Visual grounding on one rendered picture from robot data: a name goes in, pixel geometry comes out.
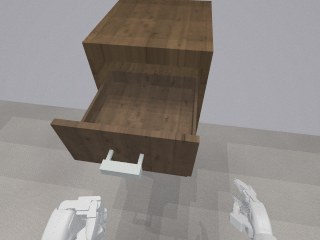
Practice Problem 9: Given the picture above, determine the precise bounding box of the right robot hand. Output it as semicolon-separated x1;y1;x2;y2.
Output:
229;178;273;240

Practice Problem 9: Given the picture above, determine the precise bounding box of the drawer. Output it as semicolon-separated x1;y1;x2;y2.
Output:
50;69;200;177

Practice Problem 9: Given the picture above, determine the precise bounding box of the left robot hand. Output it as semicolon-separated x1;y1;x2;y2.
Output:
41;196;109;240

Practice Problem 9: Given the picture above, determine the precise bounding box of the handle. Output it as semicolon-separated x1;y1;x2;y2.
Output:
99;149;144;180

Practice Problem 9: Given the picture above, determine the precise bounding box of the cabinet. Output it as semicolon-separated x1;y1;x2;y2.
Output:
82;0;214;177

